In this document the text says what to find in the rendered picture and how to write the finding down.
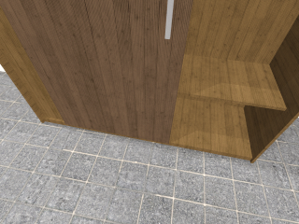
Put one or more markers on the handle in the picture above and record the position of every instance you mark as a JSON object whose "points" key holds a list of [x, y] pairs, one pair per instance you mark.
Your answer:
{"points": [[169, 16]]}

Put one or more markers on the wardrobe door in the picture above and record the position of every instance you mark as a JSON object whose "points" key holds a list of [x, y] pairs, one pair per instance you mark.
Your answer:
{"points": [[106, 63], [17, 57]]}

